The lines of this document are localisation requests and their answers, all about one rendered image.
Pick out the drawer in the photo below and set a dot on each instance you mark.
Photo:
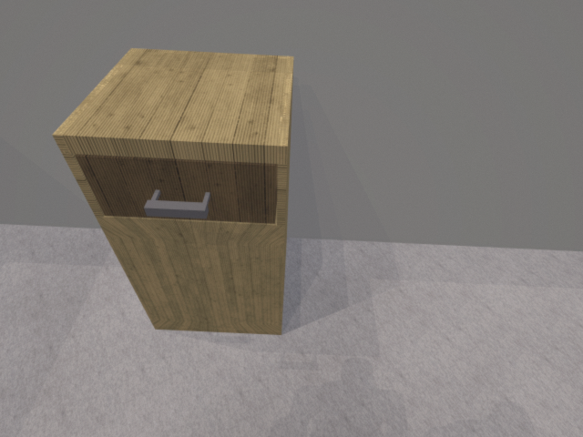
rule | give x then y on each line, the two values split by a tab
239	191

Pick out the cabinet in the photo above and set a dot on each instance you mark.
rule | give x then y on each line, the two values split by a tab
197	275

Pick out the handle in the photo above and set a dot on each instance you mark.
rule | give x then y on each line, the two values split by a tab
177	209

